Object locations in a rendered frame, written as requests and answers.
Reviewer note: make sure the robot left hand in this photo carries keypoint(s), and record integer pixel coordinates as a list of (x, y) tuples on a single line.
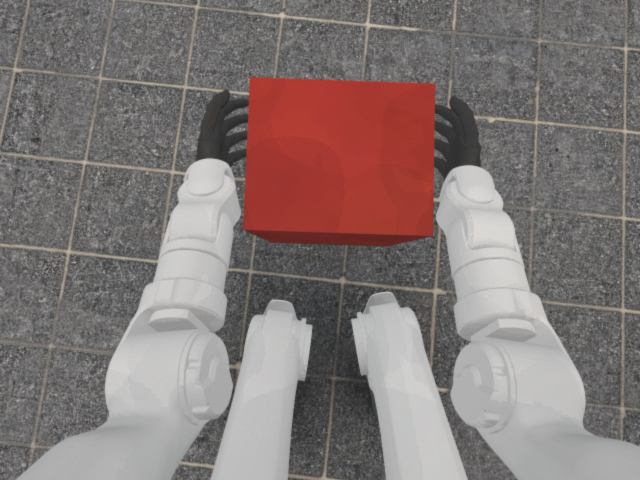
[(213, 142)]

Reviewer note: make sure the left robot shin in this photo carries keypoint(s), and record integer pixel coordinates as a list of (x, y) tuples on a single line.
[(257, 321)]

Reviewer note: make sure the right robot upper arm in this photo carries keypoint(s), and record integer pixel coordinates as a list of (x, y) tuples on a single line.
[(527, 402)]

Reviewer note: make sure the robot left forearm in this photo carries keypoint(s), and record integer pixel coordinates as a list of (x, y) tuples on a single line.
[(188, 287)]

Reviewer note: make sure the left robot upper arm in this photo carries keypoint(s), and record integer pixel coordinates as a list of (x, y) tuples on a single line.
[(162, 388)]

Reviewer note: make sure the robot right forearm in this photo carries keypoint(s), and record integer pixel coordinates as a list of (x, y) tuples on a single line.
[(493, 294)]

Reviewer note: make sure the robot right hand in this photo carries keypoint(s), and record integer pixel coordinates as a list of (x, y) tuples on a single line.
[(463, 147)]

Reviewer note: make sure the left robot thigh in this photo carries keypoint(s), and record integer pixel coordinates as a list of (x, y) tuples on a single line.
[(256, 440)]

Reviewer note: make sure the carton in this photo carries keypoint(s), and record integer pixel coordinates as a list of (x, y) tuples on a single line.
[(339, 162)]

